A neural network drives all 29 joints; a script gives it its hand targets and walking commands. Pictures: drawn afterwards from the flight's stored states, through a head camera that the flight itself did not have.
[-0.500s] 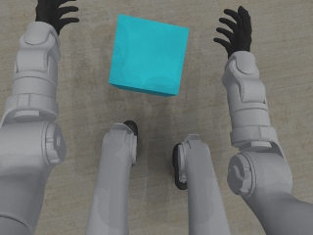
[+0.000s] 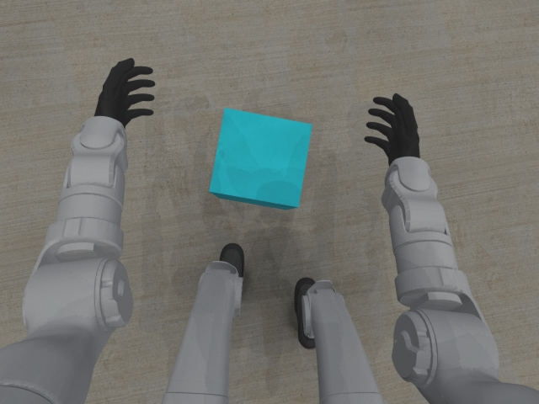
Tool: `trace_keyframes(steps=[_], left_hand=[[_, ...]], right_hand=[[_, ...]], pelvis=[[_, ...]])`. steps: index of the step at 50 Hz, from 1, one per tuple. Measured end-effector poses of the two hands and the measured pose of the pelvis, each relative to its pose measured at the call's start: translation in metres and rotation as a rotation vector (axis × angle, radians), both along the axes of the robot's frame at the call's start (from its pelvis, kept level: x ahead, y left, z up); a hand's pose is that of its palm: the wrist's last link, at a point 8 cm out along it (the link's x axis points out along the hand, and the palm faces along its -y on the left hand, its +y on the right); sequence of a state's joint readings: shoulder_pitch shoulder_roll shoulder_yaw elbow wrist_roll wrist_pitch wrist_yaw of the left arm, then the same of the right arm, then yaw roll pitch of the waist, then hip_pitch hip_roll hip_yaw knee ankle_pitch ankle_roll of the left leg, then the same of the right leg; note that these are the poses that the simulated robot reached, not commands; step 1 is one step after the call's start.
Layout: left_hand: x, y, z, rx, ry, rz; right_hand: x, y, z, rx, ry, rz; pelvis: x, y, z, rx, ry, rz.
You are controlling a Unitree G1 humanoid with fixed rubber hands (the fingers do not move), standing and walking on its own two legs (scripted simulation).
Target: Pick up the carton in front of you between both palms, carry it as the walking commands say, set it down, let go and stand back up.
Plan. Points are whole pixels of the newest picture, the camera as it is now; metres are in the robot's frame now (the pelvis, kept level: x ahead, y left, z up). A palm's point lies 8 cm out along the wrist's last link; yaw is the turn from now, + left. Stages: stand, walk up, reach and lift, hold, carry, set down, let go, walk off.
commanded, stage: let go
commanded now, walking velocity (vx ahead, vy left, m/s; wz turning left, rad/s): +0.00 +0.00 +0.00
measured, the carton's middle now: (259, 165) +0.47 +0.04 -0.53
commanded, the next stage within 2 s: stand in 1.12 s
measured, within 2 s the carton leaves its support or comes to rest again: neither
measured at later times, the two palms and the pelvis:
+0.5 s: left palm (69, 248) +0.28 +0.23 +0.01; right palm (522, 279) +0.29 -0.23 +0.02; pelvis +0.06 -0.01 +0.10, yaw +3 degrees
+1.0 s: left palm (60, 317) +0.23 +0.21 +0.05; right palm out of the picture +0.26 -0.25 +0.06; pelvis +0.08 -0.03 +0.12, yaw +2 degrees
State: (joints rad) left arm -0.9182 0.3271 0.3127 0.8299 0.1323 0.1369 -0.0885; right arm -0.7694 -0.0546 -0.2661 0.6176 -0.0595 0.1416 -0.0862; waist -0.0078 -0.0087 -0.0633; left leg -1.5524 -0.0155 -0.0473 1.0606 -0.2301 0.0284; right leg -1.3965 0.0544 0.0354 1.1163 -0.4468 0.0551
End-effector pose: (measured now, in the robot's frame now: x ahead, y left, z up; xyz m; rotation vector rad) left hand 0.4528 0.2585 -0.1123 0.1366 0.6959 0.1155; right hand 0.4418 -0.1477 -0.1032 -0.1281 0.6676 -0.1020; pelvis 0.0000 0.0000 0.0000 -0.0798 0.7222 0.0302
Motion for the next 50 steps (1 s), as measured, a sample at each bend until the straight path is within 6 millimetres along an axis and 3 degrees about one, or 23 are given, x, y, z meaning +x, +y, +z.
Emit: trace_keyframes(steps=[7, 12, 31, 39, 50], left_hand=[[-0.061, 0.004, 0.027, 0.029, 0.059, 0.021], [-0.09, 0.001, 0.057, 0.02, 0.059, 0.023], [-0.203, -0.038, 0.144, 0.018, 0.087, 0.001], [-0.225, -0.048, 0.16, 0.016, 0.102, -0.006], [-0.22, -0.048, 0.162, 0.014, 0.116, -0.01]], right_hand=[[-0.046, -0.019, 0.029, -0.053, 0.088, 0.083], [-0.068, -0.036, 0.06, -0.054, 0.101, 0.101], [-0.182, -0.097, 0.146, -0.04, 0.121, 0.067], [-0.193, -0.11, 0.158, -0.041, 0.116, 0.082], [-0.181, -0.102, 0.159, -0.036, 0.122, 0.087]], pelvis=[[0.02, -0.001, 0.036, 0.022, -0.099, 0.012], [0.034, -0.003, 0.057, 0.038, -0.18, 0.017], [0.074, -0.022, 0.115, 0.1, -0.577, 0.001], [0.08, -0.029, 0.12, 0.118, -0.715, -0.002], [0.084, -0.029, 0.119, 0.124, -0.778, -0.003]])
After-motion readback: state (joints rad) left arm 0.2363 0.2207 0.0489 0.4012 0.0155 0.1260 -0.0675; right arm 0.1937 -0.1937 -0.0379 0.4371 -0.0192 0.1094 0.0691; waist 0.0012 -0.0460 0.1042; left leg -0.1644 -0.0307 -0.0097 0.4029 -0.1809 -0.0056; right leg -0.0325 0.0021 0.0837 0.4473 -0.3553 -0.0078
